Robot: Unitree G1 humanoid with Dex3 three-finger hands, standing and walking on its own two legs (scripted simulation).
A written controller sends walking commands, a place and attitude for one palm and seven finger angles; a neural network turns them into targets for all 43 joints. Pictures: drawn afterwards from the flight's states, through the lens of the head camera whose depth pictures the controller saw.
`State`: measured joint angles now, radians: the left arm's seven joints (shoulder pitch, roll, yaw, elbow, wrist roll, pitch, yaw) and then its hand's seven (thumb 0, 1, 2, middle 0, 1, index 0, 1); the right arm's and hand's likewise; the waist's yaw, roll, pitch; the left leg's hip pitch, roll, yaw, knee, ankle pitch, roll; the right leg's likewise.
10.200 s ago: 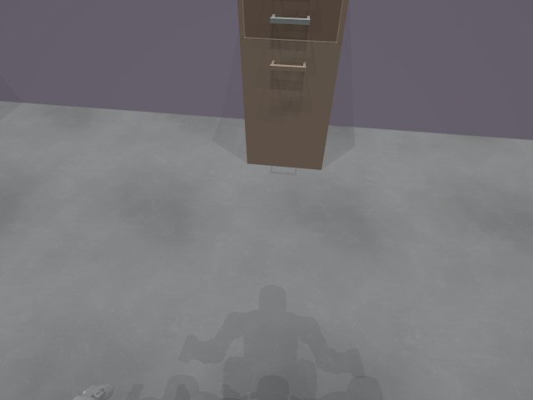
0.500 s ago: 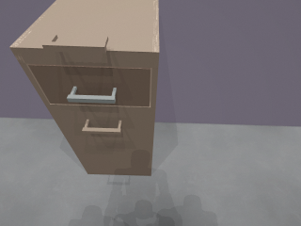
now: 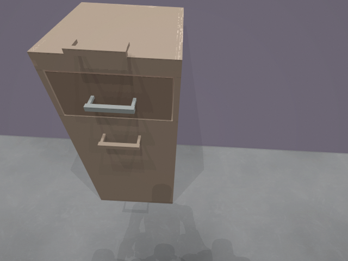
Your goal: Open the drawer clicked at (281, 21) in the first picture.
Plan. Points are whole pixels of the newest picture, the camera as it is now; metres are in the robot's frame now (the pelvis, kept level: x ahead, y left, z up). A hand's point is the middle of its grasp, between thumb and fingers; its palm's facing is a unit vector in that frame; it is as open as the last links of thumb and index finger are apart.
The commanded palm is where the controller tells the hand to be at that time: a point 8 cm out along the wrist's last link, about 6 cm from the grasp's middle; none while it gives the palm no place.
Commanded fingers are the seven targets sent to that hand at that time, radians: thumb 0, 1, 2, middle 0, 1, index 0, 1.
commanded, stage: come to a stop and stand still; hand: left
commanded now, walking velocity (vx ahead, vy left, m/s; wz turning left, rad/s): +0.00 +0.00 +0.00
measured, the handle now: (111, 104) +0.56 +0.24 +0.03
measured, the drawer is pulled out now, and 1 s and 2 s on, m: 0.00 0.00 0.00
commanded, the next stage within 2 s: look again from close up in 0.16 s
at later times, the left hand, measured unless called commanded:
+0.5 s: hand out of the picture -0.02 +0.16 -0.18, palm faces +0.04 -0.98 -0.19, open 7.3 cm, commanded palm none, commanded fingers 0.00 0.90 0.90 -0.20 -0.30 -0.20 -0.30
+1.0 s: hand (97, 253) +0.16 +0.19 -0.09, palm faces -0.05 -0.81 -0.58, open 7.4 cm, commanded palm +0.13 +0.21 -0.04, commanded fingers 0.00 0.69 0.81 -0.22 -0.44 -0.22 -0.44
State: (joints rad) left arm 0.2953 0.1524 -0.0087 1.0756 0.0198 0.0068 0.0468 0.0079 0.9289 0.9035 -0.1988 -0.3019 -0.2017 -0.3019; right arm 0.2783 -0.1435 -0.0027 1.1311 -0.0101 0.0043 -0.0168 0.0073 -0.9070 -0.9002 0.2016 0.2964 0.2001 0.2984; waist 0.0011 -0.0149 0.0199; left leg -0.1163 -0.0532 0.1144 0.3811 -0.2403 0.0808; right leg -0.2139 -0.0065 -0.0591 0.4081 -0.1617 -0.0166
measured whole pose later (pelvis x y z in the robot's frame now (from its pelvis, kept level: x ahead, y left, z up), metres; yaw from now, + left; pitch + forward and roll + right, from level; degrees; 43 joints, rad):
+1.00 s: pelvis +0.02 -0.02 -0.01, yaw +1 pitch +1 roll +2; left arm 0.42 0.25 -0.09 0.25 0.25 0.10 0.21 0.04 0.91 0.88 -0.21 -0.33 -0.21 -0.33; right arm 0.35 -0.23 0.01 0.89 0.03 -0.22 -0.08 0.02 -0.92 -0.90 0.20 0.30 0.20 0.30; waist 0.01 0.03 -0.02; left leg -0.19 -0.07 0.11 0.47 -0.31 0.06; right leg -0.33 -0.03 -0.05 0.60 -0.29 -0.04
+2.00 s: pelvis +0.02 -0.02 -0.01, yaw -6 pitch +3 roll +1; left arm 0.15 0.43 -0.02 -0.12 0.92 0.15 0.27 0.00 -0.25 0.41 -0.30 -1.05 -0.31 -1.05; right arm 0.12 -0.30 -0.06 0.65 0.02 0.11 -0.04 0.02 -0.91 -0.90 0.20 0.30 0.20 0.30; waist 0.07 0.08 -0.05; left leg -0.26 -0.08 -0.05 0.55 -0.34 0.03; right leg -0.39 0.06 0.05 0.60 -0.26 -0.05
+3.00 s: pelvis +0.02 +0.00 +0.00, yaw -5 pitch +1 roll +0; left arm -0.21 0.53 -0.08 0.02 0.90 0.13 -0.07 0.00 -0.49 0.31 -0.32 -1.20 -0.32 -1.20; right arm 0.10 -0.25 0.03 0.62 0.03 0.11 0.00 0.01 -0.90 -0.90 0.20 0.30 0.20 0.30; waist 0.09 0.09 -0.01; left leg -0.15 -0.09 -0.08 0.39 -0.25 0.06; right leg -0.26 0.03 0.03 0.42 -0.17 -0.03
